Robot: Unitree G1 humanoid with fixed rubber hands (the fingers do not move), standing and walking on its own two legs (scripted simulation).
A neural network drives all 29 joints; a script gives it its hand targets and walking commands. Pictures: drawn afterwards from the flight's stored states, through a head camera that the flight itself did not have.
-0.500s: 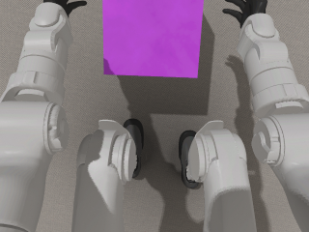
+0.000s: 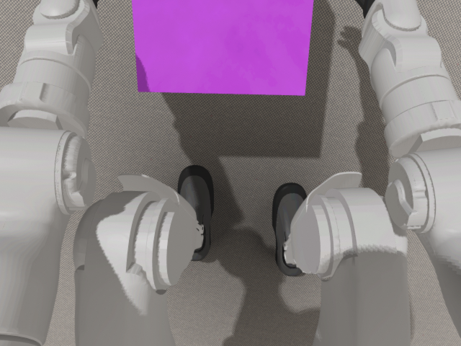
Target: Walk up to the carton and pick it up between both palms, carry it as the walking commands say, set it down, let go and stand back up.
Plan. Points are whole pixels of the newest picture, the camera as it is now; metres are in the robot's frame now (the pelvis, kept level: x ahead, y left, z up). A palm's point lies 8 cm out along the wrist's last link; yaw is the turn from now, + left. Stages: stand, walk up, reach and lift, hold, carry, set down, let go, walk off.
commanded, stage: reach and lift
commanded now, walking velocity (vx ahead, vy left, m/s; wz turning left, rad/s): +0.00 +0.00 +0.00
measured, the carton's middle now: (224, 4) +0.54 +0.06 -0.26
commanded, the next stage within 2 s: none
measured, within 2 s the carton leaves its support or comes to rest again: leaves its support in 1.36 s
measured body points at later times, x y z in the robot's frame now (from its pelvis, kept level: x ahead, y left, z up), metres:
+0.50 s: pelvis +0.00 +0.00 +0.01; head +0.37 +0.03 +0.24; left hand +0.54 +0.22 -0.19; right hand +0.56 -0.11 -0.19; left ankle +0.13 +0.10 -0.31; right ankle +0.10 -0.11 -0.31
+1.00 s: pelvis +0.00 +0.00 +0.00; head +0.37 +0.03 +0.24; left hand +0.55 +0.22 -0.19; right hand +0.56 -0.11 -0.19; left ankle +0.13 +0.10 -0.31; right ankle +0.10 -0.11 -0.31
